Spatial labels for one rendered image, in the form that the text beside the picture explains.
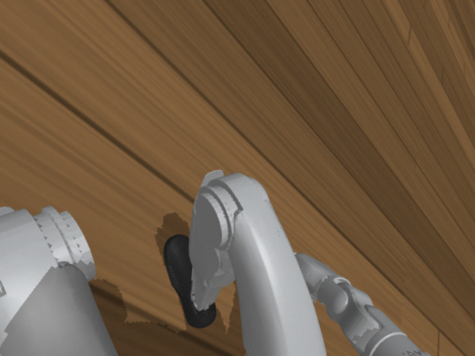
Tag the right robot foot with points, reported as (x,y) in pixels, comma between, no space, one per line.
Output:
(179,268)

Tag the right robot arm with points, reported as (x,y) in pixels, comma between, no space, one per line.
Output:
(367,328)

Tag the right robot hand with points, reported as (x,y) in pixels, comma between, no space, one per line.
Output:
(314,272)

